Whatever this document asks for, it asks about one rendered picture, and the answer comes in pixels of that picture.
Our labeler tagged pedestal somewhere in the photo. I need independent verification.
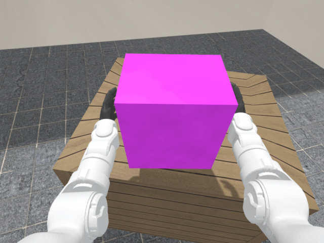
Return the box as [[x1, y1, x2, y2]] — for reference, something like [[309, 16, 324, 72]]
[[52, 57, 319, 243]]

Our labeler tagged robot right hand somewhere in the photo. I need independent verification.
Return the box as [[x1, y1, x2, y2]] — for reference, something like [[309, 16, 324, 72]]
[[230, 82, 246, 113]]

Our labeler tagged carton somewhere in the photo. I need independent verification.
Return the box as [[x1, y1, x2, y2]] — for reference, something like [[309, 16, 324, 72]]
[[114, 54, 238, 169]]

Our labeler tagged left robot upper arm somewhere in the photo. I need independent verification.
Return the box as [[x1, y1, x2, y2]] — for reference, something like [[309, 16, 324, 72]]
[[17, 191, 109, 243]]

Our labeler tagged robot left forearm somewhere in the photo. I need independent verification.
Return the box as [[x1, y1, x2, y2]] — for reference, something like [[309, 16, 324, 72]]
[[47, 119, 119, 229]]

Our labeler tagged right robot upper arm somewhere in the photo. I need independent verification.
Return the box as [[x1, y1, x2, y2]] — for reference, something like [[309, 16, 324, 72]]
[[243, 179, 324, 243]]

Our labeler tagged robot left hand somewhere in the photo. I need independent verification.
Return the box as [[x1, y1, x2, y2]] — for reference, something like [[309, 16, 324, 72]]
[[99, 87, 117, 121]]

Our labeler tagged robot right forearm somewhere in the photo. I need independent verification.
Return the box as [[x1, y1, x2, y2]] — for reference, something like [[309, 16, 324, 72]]
[[227, 112, 309, 217]]

